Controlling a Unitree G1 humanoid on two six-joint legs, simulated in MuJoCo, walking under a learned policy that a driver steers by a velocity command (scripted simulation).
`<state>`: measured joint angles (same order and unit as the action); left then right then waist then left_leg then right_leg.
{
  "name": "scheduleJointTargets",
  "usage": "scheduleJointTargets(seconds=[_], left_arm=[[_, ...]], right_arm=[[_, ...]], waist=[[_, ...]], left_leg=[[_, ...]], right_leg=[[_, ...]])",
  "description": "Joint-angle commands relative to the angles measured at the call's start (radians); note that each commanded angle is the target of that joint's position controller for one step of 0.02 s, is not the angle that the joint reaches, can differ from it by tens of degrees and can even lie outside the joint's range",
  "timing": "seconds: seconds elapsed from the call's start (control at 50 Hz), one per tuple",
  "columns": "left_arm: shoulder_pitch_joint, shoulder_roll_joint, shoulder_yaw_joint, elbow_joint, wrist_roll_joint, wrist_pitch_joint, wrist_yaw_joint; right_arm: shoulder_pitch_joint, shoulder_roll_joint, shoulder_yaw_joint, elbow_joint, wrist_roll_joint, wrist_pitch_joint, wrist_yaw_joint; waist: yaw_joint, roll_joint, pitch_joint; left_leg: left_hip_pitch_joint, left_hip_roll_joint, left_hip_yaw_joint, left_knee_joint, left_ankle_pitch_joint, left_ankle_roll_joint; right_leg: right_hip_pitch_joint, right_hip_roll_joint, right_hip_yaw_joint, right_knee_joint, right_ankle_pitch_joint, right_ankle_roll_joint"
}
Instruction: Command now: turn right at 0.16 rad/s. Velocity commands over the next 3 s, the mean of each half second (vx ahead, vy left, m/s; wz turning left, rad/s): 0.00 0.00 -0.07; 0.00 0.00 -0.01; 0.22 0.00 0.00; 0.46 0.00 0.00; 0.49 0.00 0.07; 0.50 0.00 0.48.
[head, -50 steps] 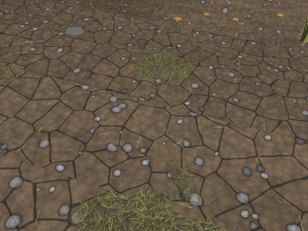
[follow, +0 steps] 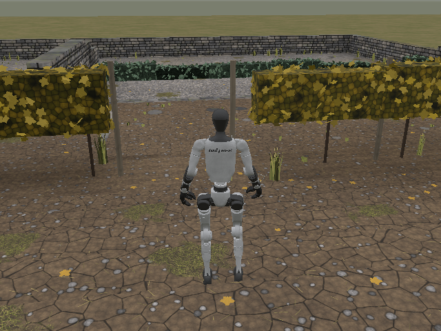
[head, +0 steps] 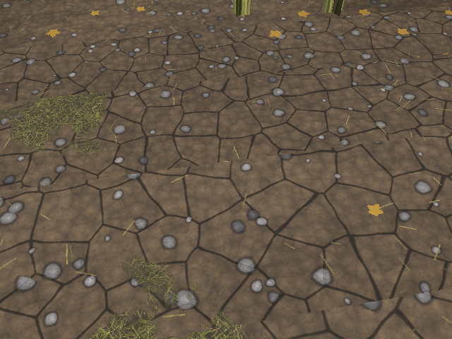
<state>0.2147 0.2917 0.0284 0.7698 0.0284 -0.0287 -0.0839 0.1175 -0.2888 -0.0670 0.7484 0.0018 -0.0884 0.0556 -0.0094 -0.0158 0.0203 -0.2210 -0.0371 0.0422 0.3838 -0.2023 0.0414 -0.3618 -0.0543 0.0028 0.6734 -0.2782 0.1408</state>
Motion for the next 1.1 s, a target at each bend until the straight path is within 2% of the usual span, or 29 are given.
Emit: scheduleJointTargets(seconds=[0.02,0.04,0.06,0.08,0.1,0.12,0.16,0.2,0.28,0.48,0.64,1.08,1.1], left_arm=[[0.106,0.084,0.01,-0.009,-0.033,-0.019,-0.021],[0.071,0.147,0.017,-0.045,-0.04,-0.034,-0.008],[-0.026,0.226,0.031,-0.075,-0.027,-0.05,0.0],[-0.052,0.212,0.037,-0.068,-0.011,-0.05,0.001],[-0.062,0.181,0.033,-0.06,-0.018,-0.049,0.004],[-0.086,0.146,0.027,-0.069,-0.029,-0.047,0.008],[-0.073,0.125,0.023,-0.068,-0.034,-0.043,0.008],[-0.045,0.131,0.025,-0.051,-0.031,-0.044,0.007],[-0.062,0.134,0.028,-0.048,-0.029,-0.042,0.009],[-0.112,0.177,0.038,-0.032,-0.026,-0.038,0.014],[-0.135,0.196,0.039,-0.002,-0.025,-0.037,0.023],[-0.144,0.238,0.033,0.113,-0.024,-0.028,0.036],[-0.119,0.25,0.038,0.127,-0.02,-0.024,0.039]], right_arm=[[-0.049,-0.091,-0.005,-0.046,-0.002,0.006,0.066],[0.034,-0.058,0.003,-0.033,0.006,0.008,0.07],[0.137,-0.106,-0.016,-0.019,0.001,0.005,0.048],[0.061,-0.148,-0.029,-0.035,-0.001,0.006,0.021],[-0.011,-0.158,-0.031,-0.057,-0.012,0.007,0.007],[-0.029,-0.148,-0.027,-0.057,-0.012,0.007,0.001],[-0.024,-0.125,-0.017,-0.043,0.006,0.003,0.007],[-0.026,-0.115,-0.016,-0.043,0.005,0.002,0.014],[-0.014,-0.129,-0.023,-0.03,-0.001,0.003,0.011],[-0.003,-0.166,-0.031,-0.005,-0.003,0.008,0.006],[-0.001,-0.19,-0.031,0.015,-0.006,0.011,0.004],[0.005,-0.241,-0.023,0.094,-0.005,0.019,0.009],[0.033,-0.255,-0.028,0.106,-0.009,0.023,0.006]], waist=[[0.074,0.077,-0.093],[0.036,0.034,-0.133],[-0.053,-0.021,-0.122],[-0.032,-0.03,-0.109],[-0.02,-0.017,-0.088],[-0.016,-0.002,-0.068],[0.011,0.001,-0.045],[0.02,-0.006,-0.051],[0.022,-0.01,-0.058],[0.022,0.0,-0.055],[0.018,0.006,-0.055],[0.018,0.017,-0.033],[0.017,0.019,-0.027]], left_leg=[[-0.101,0.188,-0.177,0.044,0.243,0.07],[-0.047,0.157,-0.167,0.046,0.142,0.022],[0.014,0.094,-0.098,0.046,0.099,0.008],[0.091,0.064,-0.041,0.08,0.055,-0.013],[0.11,0.066,-0.029,0.088,0.036,-0.012],[0.086,0.077,-0.042,0.072,0.033,-0.003],[0.022,0.086,-0.065,0.035,0.039,0.006],[0.037,0.087,-0.065,0.041,0.1,0.008],[0.048,0.084,-0.058,0.053,0.161,0.005],[0.044,0.084,-0.056,0.061,0.189,0.0],[0.065,0.086,-0.057,0.066,0.208,-0.001],[0.107,0.086,-0.072,0.047,0.212,0.007],[0.108,0.088,-0.079,0.025,0.1,0.018]], right_leg=[[0.281,-0.015,-0.009,-0.193,0.28,-0.038],[0.268,-0.077,0.047,-0.202,0.425,-0.116],[0.178,-0.096,0.078,-0.2,0.351,-0.226],[0.072,-0.076,0.083,-0.233,0.159,-0.232],[0.021,-0.055,0.074,-0.256,0.059,-0.209],[0.034,-0.043,0.07,-0.258,0.035,-0.191],[0.103,-0.039,0.068,-0.241,0.051,-0.176],[0.125,-0.037,0.064,-0.239,0.081,-0.177],[0.155,-0.032,0.052,-0.226,0.151,-0.176],[0.198,-0.023,0.039,-0.213,0.208,-0.173],[0.207,-0.016,0.03,-0.214,0.228,-0.169],[0.212,-0.006,0.001,-0.24,0.22,-0.155],[0.208,-0.005,0.003,-0.255,0.115,-0.163]])
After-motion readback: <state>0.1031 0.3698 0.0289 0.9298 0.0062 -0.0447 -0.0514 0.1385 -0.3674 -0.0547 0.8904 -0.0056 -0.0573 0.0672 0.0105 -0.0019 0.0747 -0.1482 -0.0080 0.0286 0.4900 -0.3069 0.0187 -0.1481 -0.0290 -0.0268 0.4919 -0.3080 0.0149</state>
